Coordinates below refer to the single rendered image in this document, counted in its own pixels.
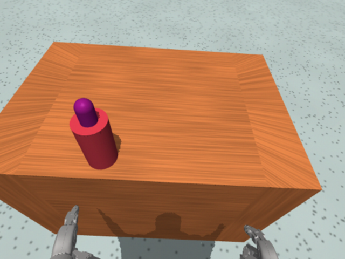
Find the left robot hand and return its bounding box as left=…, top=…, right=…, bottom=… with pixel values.
left=51, top=205, right=100, bottom=259

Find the bottle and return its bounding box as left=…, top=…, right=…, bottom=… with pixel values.
left=70, top=98, right=118, bottom=169

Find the right robot hand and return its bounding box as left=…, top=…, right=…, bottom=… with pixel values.
left=240, top=225, right=278, bottom=259

